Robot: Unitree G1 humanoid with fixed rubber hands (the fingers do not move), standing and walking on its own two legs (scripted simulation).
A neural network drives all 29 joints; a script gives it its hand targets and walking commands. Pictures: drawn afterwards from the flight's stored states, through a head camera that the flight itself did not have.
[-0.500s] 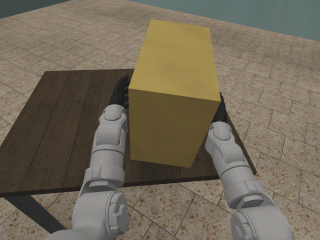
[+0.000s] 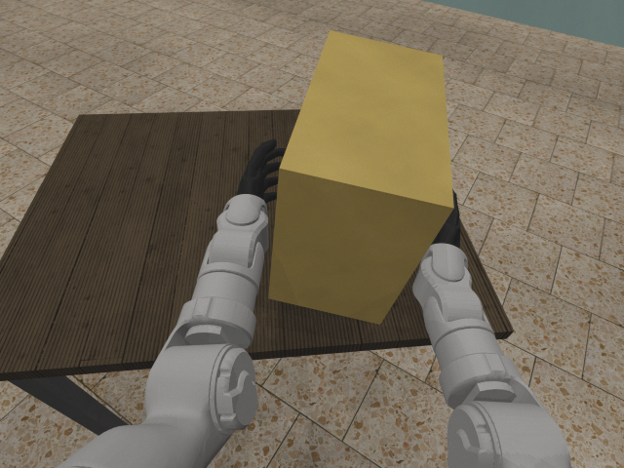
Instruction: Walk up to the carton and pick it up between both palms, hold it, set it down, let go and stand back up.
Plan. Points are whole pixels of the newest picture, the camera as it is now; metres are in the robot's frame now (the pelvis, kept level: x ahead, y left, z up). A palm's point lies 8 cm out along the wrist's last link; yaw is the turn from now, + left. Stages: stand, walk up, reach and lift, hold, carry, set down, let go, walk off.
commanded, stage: set down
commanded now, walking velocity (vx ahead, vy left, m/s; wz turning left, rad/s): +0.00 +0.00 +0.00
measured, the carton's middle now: (355, 177) +0.46 -0.05 +0.12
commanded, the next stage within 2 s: none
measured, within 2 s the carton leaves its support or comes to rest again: neither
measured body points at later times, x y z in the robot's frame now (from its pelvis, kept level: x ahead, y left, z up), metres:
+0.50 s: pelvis +0.01 +0.01 +0.00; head +0.04 +0.04 +0.45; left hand +0.44 +0.10 +0.09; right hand +0.38 -0.15 +0.07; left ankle -0.02 +0.08 -0.75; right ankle +0.01 -0.15 -0.75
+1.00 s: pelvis +0.00 +0.02 -0.01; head +0.08 +0.06 +0.44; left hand +0.46 +0.09 +0.04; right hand +0.37 -0.15 +0.02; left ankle -0.02 +0.08 -0.75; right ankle +0.01 -0.15 -0.75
